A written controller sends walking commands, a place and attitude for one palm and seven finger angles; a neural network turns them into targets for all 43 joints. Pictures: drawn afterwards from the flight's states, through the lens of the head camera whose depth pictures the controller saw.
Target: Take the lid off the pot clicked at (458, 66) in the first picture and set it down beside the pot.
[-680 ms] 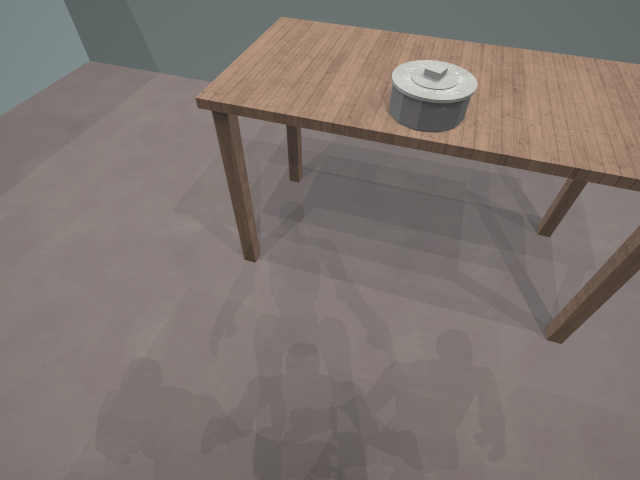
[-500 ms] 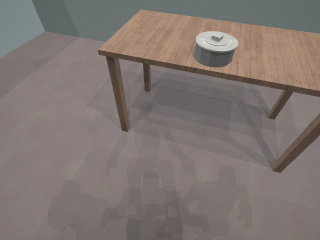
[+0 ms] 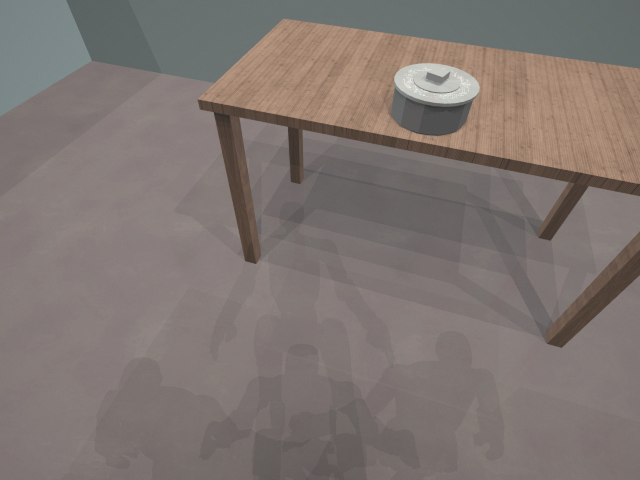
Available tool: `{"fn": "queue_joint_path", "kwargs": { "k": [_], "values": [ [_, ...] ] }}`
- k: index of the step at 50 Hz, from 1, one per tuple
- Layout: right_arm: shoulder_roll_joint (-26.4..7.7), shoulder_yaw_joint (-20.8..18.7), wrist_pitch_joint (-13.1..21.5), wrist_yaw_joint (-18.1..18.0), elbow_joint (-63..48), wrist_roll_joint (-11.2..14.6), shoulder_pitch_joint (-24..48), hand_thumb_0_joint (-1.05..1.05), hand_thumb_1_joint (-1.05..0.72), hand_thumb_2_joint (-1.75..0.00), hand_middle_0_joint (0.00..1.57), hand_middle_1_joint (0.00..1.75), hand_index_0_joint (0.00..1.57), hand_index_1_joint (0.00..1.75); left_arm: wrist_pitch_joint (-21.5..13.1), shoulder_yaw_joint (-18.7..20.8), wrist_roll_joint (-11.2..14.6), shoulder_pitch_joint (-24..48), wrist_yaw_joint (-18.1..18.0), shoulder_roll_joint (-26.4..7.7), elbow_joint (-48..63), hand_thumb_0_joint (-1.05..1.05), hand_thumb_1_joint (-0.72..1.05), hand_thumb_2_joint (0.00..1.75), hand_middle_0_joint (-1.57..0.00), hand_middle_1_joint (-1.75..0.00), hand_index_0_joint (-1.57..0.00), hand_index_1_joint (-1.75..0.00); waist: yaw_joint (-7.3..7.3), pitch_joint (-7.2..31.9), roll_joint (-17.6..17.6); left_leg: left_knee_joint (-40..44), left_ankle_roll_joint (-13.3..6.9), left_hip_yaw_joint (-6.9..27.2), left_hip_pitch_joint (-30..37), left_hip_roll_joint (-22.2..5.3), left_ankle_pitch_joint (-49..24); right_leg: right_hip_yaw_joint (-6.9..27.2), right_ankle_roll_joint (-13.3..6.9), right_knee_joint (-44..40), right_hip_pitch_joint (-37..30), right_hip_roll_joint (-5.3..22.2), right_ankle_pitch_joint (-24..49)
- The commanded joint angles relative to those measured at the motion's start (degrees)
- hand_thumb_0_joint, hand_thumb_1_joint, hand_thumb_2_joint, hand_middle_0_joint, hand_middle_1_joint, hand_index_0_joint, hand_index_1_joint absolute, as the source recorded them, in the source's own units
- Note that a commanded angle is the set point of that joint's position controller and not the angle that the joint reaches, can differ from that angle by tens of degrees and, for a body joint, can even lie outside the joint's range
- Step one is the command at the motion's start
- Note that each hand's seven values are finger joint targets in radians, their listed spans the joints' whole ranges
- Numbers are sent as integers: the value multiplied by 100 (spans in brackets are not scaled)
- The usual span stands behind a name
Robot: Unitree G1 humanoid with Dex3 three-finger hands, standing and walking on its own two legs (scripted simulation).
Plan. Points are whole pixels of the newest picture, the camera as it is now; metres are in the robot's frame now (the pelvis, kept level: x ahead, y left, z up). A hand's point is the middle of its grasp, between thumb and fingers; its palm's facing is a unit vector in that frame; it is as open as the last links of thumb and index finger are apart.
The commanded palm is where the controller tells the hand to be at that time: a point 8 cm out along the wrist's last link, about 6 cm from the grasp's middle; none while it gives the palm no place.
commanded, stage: walk to a spot facing it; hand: left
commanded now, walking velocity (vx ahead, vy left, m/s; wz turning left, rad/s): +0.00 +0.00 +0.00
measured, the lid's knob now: (438, 74) +0.98 -0.22 +0.05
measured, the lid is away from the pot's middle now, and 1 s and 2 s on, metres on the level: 0.00 0.00 0.00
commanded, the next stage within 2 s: turn to face it in 1.42 s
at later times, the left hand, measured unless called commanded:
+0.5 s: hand out of the picture +0.04 +0.18 -0.17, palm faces -0.12 -0.95 -0.29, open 7.4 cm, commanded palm none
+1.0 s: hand out of the picture +0.13 +0.18 -0.17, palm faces -0.28 -0.94 -0.21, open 7.4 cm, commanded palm none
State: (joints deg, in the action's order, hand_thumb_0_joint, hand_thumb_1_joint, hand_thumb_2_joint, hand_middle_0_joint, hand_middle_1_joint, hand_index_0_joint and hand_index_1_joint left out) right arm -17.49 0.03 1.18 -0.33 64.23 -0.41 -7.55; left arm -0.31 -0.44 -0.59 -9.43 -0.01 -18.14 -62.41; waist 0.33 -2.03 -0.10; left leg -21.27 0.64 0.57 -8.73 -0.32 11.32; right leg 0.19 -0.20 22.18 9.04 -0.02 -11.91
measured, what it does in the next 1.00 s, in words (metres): lifts its left foot, turning right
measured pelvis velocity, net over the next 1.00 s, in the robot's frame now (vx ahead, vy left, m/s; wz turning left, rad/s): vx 0.09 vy -0.01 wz -0.43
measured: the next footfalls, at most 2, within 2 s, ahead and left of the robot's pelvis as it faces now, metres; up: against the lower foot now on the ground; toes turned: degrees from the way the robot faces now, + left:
left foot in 1.02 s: +0.21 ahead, +0.07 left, +0.00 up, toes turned -26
right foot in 1.48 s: +0.24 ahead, -0.21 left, +0.00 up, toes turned -49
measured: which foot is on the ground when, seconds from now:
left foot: down 0.00-0.44, up 0.46-1.00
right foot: down 0.00-1.00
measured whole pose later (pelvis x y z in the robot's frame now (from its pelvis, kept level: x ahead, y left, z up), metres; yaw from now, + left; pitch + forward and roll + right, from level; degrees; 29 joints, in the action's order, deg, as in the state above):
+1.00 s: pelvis +0.09 -0.01 -0.01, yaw -25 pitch +2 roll +0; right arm -11.2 -2.5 2.4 0.1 50.5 -0.4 -8.5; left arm -1.1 3.6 -1.3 -25.1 0.3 -11.3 -55.3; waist 4.4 1.3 -1.0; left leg -31.8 1.8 0.5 -20.1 -0.5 16.1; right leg 14.9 -2.1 25.8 9.2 -6.6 -17.5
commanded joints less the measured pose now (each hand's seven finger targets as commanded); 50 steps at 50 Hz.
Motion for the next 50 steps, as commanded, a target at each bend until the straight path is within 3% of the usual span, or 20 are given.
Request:
{"fn": "queue_joint_path", "kwargs": {
  "k": [1,6,8,13,18,20,21,22,23,24,25,26,29,31,37,43,46,48,49,50],
  "values": [
    [-1079,-198,114,-61,-318,14,116,0,-90,-90,20,30,20,30,-142,239,-8,88,-91,-1090,306,0,90,90,-20,-30,-20,-30,-24,431,25,317,-179,512,170,-641,-836,600,-138,-353,-59,657,783],
    [-1045,-227,111,-93,-330,-1,17,0,-90,-90,20,30,20,30,-88,270,-15,78,-78,-1044,347,0,90,90,-20,-30,-20,-30,-50,286,37,212,-150,360,258,-693,-765,737,-172,-261,195,585,905],
    [-608,-174,45,-116,-321,-10,-242,0,-90,-90,20,30,20,30,29,224,-11,-104,-93,-651,350,0,90,90,-20,-30,-20,-30,-78,251,36,64,-90,187,215,-732,-709,787,-125,-38,377,547,1048],
    [-749,-348,-67,-161,-679,-20,-356,0,-90,-90,20,30,20,30,174,321,-42,-285,-42,-553,680,0,90,90,-20,-30,-20,-30,-61,101,360,80,-266,271,142,-1122,-250,673,-62,742,1039,190,654],
    [-823,-505,-70,-147,-1041,-44,-223,0,-90,-90,20,30,20,30,246,414,-59,-601,28,-270,938,0,90,90,-20,-30,-20,-30,76,153,1020,141,-834,369,-115,-1861,-869,66,75,2199,1235,-5,-1256],
    [-765,-531,-91,-135,-1180,-46,-18,0,-90,-90,20,30,20,30,228,470,-55,-950,54,-238,945,0,90,90,-20,-30,-20,-30,282,145,863,-454,-676,-35,-597,-1799,-804,93,31,1680,659,152,-878],
    [-696,-510,-114,-110,-1211,-47,31,0,-90,-90,20,30,20,30,174,518,-89,-1361,69,-346,858,0,90,90,-20,-30,-20,-30,472,326,221,-1274,-383,-372,-994,-1415,116,301,-59,837,62,163,-336],
    [-236,-447,-169,-72,-1372,-3,25,0,-90,-90,20,30,20,30,89,641,-157,-1592,7,-926,847,0,90,90,-20,-30,-20,-30,551,256,-1706,-2995,133,-1023,-2286,-463,2052,2557,-479,-500,-358,1398,-813],
    [-214,-405,-179,-56,-1549,-60,285,0,-90,-90,20,30,20,30,87,675,-66,-1764,-58,-1111,882,0,90,90,-20,-30,-20,-30,671,49,-2011,-3962,179,-377,-2892,-87,2509,3913,-841,-1265,-69,1968,-1134],
    [-406,-452,-190,-38,-1532,-61,304,0,-90,-90,20,30,20,30,74,687,-38,-1508,-97,-953,952,0,90,90,-20,-30,-20,-30,515,-256,-1588,-4290,102,174,-2923,-302,1893,3770,-825,-1484,267,1734,-2136],
    [-399,-479,-162,-10,-1484,-63,263,0,-90,-90,20,30,20,30,58,671,-29,-1191,-91,-742,1063,0,90,90,-20,-30,-20,-30,330,-506,-1223,-4395,94,201,-2994,-437,1393,3565,-897,-1503,493,1562,-2553],
    [-351,-488,-119,23,-1401,-86,88,0,-90,-90,20,30,20,30,22,628,-26,-1000,-83,-616,1131,0,90,90,-20,-30,-20,-30,158,-392,-705,-4364,130,132,-2864,-503,1123,3298,-963,-1326,479,1425,-2439],
    [-173,-490,-65,83,-1328,-122,-110,0,-90,-90,20,30,20,30,-146,614,-19,-1141,-37,-445,1162,0,90,90,-20,-30,-20,-30,96,177,-384,-4187,231,-6,-2651,-451,445,2572,-982,-1124,75,999,-1663],
    [-101,-497,-46,100,-1371,-125,-116,0,-90,-90,20,30,20,30,-214,628,-15,-1365,-28,-413,1077,0,90,90,-20,-30,-20,-30,143,248,-390,-4100,262,-25,-2810,-439,249,2421,-978,-1114,-185,912,-1464],
    [-21,-472,37,79,-1628,-119,187,0,-90,-90,20,30,20,30,-298,617,-59,-1773,-33,-232,959,0,90,90,-20,-30,-20,-30,267,241,-658,-3586,299,30,-3174,-443,281,2672,-1169,-1076,-625,932,-996],
    [62,-431,146,73,-1867,-52,487,0,-90,-90,20,30,20,30,-279,624,-97,-1813,-68,-294,967,0,90,90,-20,-30,-20,-30,371,155,-775,-2483,215,34,-2636,-231,690,2927,-1301,-902,-517,973,-370],
    [103,-431,223,51,-1891,16,289,0,-90,-90,20,30,20,30,-252,671,-109,-1552,-78,-417,1067,0,90,90,-20,-30,-20,-30,235,108,-859,-1605,157,-9,-1687,-71,860,2923,-1213,-558,-20,914,205],
    [18,-434,291,-17,-1677,34,-514,0,-90,-90,20,30,20,30,-227,708,-72,-1154,-63,-397,1174,0,90,90,-20,-30,-20,-30,-166,234,-728,-518,132,-18,-2,12,243,2541,-889,86,990,481,57],
    [-288,-483,329,-102,-1463,41,-1188,0,-90,-90,20,30,20,30,-231,686,-42,-1111,-27,-222,1223,0,90,90,-20,-30,-20,-30,-416,572,-144,-133,44,319,1407,-394,309,2133,-660,915,1762,16,-69],
    [-931,-614,344,-130,-1360,-56,-1769,0,-90,-90,20,30,20,30,-233,659,41,-1256,49,86,1273,0,90,90,-20,-30,-20,-30,-584,947,1530,477,-406,2379,2382,-2092,1100,1232,-290,2634,2984,-745,-1557]
  ]
}}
